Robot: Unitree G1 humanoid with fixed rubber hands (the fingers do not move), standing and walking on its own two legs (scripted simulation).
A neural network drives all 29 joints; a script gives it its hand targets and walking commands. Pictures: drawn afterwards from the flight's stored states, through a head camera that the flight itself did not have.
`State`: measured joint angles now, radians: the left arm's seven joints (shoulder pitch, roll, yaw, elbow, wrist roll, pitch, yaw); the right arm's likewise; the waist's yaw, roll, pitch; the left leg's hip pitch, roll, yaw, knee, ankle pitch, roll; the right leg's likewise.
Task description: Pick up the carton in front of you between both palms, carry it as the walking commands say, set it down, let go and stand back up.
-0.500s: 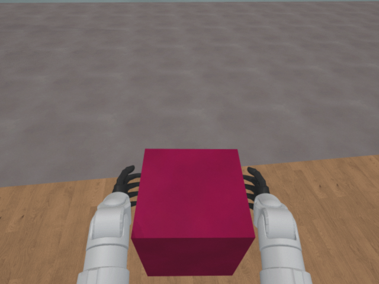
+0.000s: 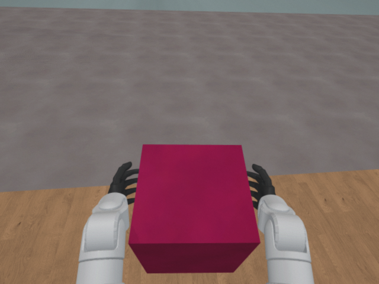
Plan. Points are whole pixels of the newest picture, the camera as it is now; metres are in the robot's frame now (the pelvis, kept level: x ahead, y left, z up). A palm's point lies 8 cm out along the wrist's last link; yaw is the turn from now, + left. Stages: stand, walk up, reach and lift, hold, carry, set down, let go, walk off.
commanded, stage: carry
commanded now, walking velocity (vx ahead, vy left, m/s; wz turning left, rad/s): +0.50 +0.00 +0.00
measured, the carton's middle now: (191, 213) +0.29 +0.00 +0.01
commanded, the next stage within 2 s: none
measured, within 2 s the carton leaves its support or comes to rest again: neither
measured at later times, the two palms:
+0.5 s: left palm (127, 140) +0.45 +0.16 +0.09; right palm (244, 138) +0.47 -0.14 +0.09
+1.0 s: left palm (134, 72) +0.82 +0.20 +0.10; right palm (216, 75) +0.81 -0.10 +0.10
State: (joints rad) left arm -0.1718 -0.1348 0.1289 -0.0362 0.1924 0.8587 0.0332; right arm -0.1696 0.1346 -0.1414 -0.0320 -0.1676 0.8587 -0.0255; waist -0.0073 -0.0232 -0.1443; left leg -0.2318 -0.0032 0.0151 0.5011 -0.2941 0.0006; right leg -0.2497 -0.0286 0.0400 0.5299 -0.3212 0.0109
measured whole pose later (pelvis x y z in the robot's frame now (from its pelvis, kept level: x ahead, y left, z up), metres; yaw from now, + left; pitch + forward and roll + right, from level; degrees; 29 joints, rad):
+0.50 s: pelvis +0.23 +0.00 +0.01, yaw +1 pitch +5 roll +1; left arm 0.07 -0.13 0.05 -0.47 -0.01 1.14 0.19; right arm 0.07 0.13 -0.06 -0.46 0.01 1.14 -0.20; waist 0.04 -0.01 -0.17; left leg -0.60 0.10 0.13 0.72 -0.19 -0.02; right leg -0.05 -0.04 -0.20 0.25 -0.29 -0.01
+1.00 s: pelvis +0.54 +0.05 +0.01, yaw +0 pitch +4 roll -1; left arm -0.15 -0.13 0.14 -0.29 0.04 1.05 0.19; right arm -0.16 0.13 -0.11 -0.27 -0.01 1.04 -0.17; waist -0.04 -0.01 -0.12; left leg -0.11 0.02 0.23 0.36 -0.31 0.05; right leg -0.71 -0.12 -0.10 0.83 -0.06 -0.02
